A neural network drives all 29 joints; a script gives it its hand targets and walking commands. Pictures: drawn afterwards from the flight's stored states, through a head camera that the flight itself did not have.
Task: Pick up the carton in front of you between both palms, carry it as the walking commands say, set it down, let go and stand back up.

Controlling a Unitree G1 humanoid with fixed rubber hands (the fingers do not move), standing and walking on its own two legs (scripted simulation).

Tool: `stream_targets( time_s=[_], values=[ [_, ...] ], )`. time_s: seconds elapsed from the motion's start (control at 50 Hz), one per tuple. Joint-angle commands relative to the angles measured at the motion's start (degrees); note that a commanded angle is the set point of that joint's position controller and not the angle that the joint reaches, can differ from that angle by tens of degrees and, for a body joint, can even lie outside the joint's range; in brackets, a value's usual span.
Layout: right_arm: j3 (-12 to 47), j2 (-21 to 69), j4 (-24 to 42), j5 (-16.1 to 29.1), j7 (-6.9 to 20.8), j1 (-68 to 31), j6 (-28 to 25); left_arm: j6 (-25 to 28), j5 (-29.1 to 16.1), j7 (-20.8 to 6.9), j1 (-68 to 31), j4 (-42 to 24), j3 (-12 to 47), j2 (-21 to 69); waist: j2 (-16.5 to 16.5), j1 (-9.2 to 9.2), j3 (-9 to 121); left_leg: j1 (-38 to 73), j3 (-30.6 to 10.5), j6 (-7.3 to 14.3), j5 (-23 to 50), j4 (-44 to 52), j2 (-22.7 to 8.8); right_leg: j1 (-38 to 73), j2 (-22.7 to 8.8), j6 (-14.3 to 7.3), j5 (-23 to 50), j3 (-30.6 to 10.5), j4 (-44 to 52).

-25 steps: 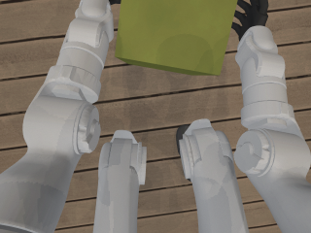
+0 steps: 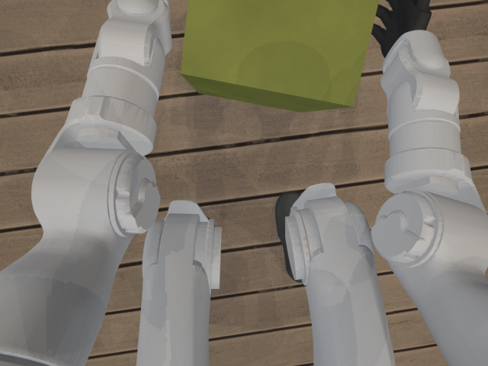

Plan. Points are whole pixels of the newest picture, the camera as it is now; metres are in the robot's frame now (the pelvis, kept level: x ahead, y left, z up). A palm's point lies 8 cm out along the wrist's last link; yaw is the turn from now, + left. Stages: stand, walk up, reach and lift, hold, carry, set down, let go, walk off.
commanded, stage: set down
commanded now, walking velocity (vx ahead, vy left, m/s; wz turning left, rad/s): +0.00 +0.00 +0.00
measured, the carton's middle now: (269, 31) +0.54 -0.07 -0.26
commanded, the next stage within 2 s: let go in 1.70 s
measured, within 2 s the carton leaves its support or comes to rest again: neither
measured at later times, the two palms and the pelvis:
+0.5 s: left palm (142, 11) +0.56 +0.10 -0.20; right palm (395, 59) +0.48 -0.23 -0.19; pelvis -0.01 +0.00 -0.01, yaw +0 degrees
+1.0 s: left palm out of the picture +0.58 +0.10 -0.07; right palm out of the picture +0.50 -0.26 -0.07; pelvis -0.01 -0.01 +0.04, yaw -1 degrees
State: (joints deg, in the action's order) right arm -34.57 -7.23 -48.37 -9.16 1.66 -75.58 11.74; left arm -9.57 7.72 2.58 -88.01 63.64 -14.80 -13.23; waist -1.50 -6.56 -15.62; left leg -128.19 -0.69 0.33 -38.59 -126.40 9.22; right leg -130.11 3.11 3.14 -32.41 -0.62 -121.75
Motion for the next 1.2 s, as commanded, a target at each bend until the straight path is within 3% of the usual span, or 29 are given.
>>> stream_targets(
  time_s=[0.0,0.16,0.28,0.34,0.38,0.4,0.46,0.52,0.56,0.58,0.64,0.7,0.74,0.78,0.88,0.96,1.0,1.18],
  values=[
    [15.56,33.71,-4.62,1.37,10.10,-23.18,1.62,-2.42,-0.64,-10.39,-13.22,4.49,10.34,39.36,-6.61,-1.72,41.45,16.76,-1.52,0.90,15.53,13.54,-1.05,22.86,2.25,-1.87,14.37,2.61,5.65],
    [11.76,29.41,-6.94,-0.74,9.58,-21.54,1.66,-2.90,1.86,-10.00,-10.88,6.49,7.28,34.79,-6.67,-0.56,38.11,18.51,-2.54,1.35,15.53,13.54,-1.82,19.00,1.91,-1.91,11.26,2.35,5.16],
    [7.66,23.82,-9.09,-2.23,8.37,-18.42,0.80,-2.45,1.88,-9.14,-10.61,7.29,6.66,28.67,-6.62,-1.74,37.83,20.18,-3.12,1.07,16.36,13.45,-2.65,18.78,1.23,-1.53,10.88,2.79,4.93],
    [4.22,11.36,-10.51,-2.31,4.95,-13.34,-1.43,-0.77,1.80,-6.13,-9.10,5.99,5.47,13.94,-6.50,-1.95,39.66,24.02,-3.23,0.03,18.74,13.00,-3.86,19.84,0.42,-0.40,12.46,3.53,4.61],
    [1.85,-2.80,-10.85,-0.92,0.68,-8.99,-4.74,0.97,-1.00,-2.73,-9.28,2.81,7.10,-0.62,-6.85,-3.73,42.58,26.88,-2.92,-0.87,19.37,12.71,-4.70,22.12,-0.33,-0.09,15.04,3.86,4.74],
    [1.70,-10.84,-10.31,1.01,-1.71,-8.51,-6.64,2.10,-3.22,-0.73,-9.52,1.10,7.52,-8.98,-6.07,-3.68,44.42,27.46,-3.12,-1.28,20.78,12.21,-5.13,23.11,-0.92,0.05,16.92,4.16,4.28],
    [5.56,-17.11,-9.85,7.75,-5.47,-13.99,-10.36,4.15,-11.19,1.51,-17.30,-2.47,13.08,-13.69,-5.98,-5.99,51.10,26.73,-4.66,-1.54,24.66,9.76,-6.03,26.54,-1.85,-0.62,24.07,3.52,2.78],
    [11.76,-17.75,-8.93,14.92,-5.79,-18.46,-11.54,5.17,-16.43,1.64,-21.04,-6.10,17.73,-14.05,-8.87,-5.34,58.46,29.83,-4.37,-1.45,26.67,8.73,-6.90,29.87,-2.52,-1.62,27.86,2.56,2.09],
    [14.82,-18.81,-9.44,18.44,-5.99,-18.56,-11.44,5.24,-19.49,1.54,-22.43,-6.63,19.93,-15.22,-9.27,-6.05,62.64,32.59,-3.98,-1.41,26.04,8.19,-7.45,32.29,-2.93,-1.71,28.30,2.70,1.91],
    [16.55,-18.28,-10.48,20.21,-6.14,-18.62,-11.03,5.23,-19.79,1.59,-23.54,-7.30,19.46,-16.38,-8.91,-4.78,62.67,31.70,-3.14,-1.37,24.25,8.17,-7.30,33.64,-3.18,-1.89,27.94,2.21,2.36],
    [18.24,-19.37,-8.33,22.06,-6.85,-18.98,-10.23,4.14,-20.91,1.19,-22.38,-5.88,20.04,-18.01,-7.39,-4.94,66.30,30.54,-2.05,-0.86,19.91,8.57,-7.75,39.45,-3.14,-1.84,26.96,2.46,3.54],
    [19.27,-19.23,-2.68,22.97,-8.14,-18.64,-8.89,3.18,-21.40,1.06,-21.66,-7.40,19.77,-19.22,-7.09,-4.24,76.10,33.34,-0.03,-0.75,20.33,8.69,-7.34,47.18,-2.61,-1.87,29.25,2.38,5.17],
    [18.97,-19.39,-1.29,22.37,-9.30,-16.53,-7.31,2.02,-20.47,1.57,-21.10,-9.32,18.55,-20.21,-6.72,-4.28,80.95,33.17,1.02,-0.81,19.25,10.19,-6.82,52.68,-2.07,-2.28,30.11,2.22,6.37],
    [18.53,-18.37,1.97,21.23,-10.24,-15.37,-6.02,0.79,-19.78,1.76,-20.46,-10.29,17.26,-19.70,-5.13,-5.52,80.91,32.07,1.15,-0.09,17.35,12.00,-6.18,53.93,-1.29,-2.24,29.03,2.78,8.52],
    [17.47,-14.85,2.14,18.56,-10.63,-12.25,-3.47,-1.00,-16.01,1.43,-14.90,-4.88,12.61,-18.39,-4.23,-3.36,72.01,27.28,1.03,0.81,13.38,18.13,-5.31,49.41,-0.85,-1.73,23.39,2.58,14.50],
    [15.91,-12.60,0.01,15.95,-9.64,-9.99,-3.78,0.11,-13.52,0.46,-12.58,-2.33,9.16,-17.25,-2.92,-3.21,65.73,23.77,0.55,0.81,12.71,22.21,-5.30,43.89,-1.00,-1.08,21.91,2.59,17.81],
    [16.00,-11.66,0.90,15.87,-9.19,-10.66,-3.84,0.54,-12.04,-0.01,-11.76,-1.06,8.23,-17.13,-3.26,-2.24,66.89,25.02,0.68,0.76,13.21,23.92,-5.38,43.55,-0.83,-0.74,22.20,2.54,19.26],
    [15.35,-13.17,7.48,16.12,-8.70,-7.47,-1.77,-1.33,-12.28,-0.97,-11.94,-9.41,8.54,-17.49,-5.19,-3.79,80.13,38.69,1.16,0.15,18.46,32.29,-4.27,50.23,-0.22,-0.58,26.10,4.47,27.66]
  ],
)
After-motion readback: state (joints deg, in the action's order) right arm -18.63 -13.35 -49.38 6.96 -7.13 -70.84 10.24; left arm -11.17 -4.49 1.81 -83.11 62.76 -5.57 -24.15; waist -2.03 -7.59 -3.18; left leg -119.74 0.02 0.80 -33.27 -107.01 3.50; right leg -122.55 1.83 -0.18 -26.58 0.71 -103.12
